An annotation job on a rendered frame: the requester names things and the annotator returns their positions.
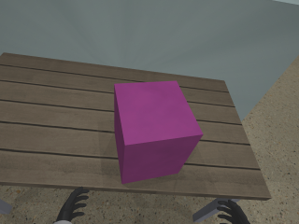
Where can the carton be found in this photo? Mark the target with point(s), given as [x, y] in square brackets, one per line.
[155, 129]

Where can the right robot hand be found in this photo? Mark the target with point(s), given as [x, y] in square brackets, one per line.
[235, 211]

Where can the left robot hand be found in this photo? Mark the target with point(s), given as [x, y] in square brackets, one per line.
[66, 212]

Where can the table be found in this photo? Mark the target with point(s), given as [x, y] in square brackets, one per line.
[57, 131]

